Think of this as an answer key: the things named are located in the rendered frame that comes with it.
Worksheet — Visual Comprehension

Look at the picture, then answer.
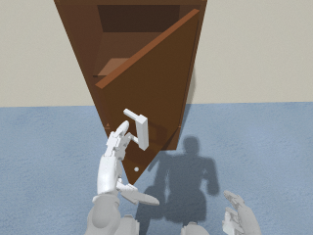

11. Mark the right robot thigh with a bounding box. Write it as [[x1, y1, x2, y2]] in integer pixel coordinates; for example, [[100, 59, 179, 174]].
[[180, 224, 209, 235]]

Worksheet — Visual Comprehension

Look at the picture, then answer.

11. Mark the robot thigh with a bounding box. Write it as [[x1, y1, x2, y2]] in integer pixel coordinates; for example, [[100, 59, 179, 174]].
[[180, 224, 209, 235], [114, 217, 140, 235]]

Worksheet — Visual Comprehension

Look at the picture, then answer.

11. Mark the cupboard door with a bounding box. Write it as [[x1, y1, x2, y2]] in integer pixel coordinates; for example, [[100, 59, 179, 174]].
[[95, 9, 200, 185]]

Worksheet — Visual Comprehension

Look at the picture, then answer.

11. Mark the robot right hand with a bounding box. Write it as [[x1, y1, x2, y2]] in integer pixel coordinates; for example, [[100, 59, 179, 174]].
[[222, 190, 262, 235]]

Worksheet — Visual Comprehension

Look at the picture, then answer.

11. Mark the handle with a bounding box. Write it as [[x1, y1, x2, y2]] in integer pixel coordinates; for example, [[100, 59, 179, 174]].
[[123, 109, 149, 151]]

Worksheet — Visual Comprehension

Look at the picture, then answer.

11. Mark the robot left forearm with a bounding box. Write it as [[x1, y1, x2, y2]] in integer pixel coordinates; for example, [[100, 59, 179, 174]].
[[84, 194, 121, 235]]

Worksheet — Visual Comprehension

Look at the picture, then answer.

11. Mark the left robot thigh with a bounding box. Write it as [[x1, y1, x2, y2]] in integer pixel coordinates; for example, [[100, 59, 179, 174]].
[[114, 217, 140, 235]]

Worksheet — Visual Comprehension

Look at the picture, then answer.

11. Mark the robot left hand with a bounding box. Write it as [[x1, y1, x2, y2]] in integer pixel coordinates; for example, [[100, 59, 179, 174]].
[[97, 120, 159, 206]]

